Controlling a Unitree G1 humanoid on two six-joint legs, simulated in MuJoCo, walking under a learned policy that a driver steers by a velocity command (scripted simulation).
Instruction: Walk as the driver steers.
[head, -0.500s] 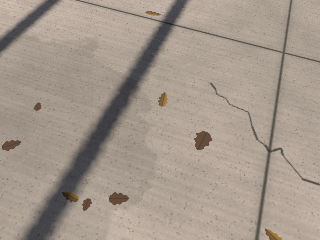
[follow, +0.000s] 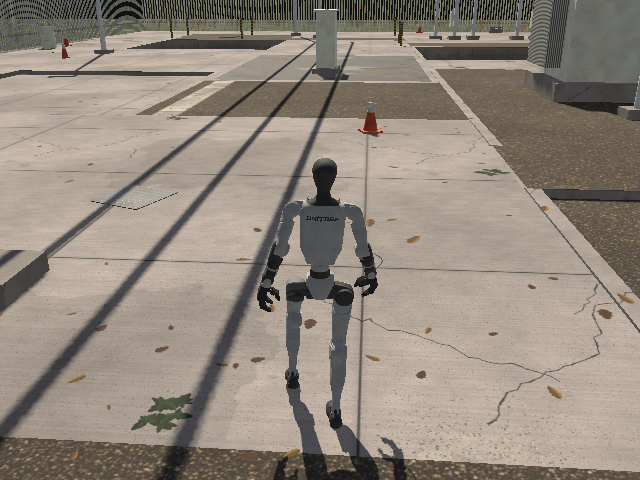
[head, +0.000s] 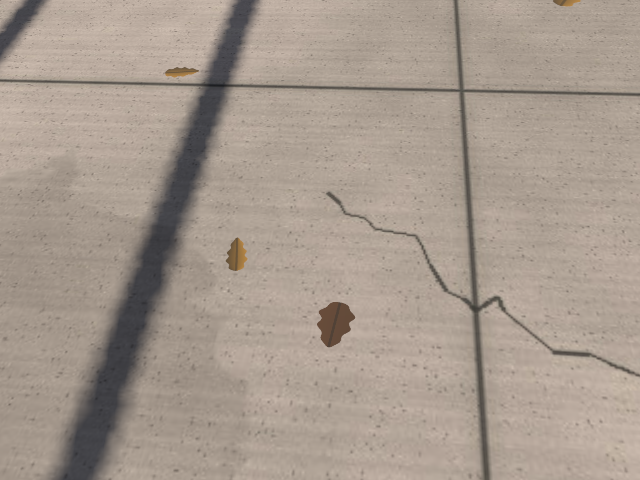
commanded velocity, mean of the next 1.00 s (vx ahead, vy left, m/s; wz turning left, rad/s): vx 0.49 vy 0.00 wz -0.04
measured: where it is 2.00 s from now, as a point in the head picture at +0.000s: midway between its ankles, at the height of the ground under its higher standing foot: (325, 241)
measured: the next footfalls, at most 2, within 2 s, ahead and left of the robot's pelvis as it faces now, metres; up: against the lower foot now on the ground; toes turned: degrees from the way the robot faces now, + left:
left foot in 0.16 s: +0.28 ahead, +0.10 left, +0.00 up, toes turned +1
right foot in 0.70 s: +0.57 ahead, -0.10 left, +0.00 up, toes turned -5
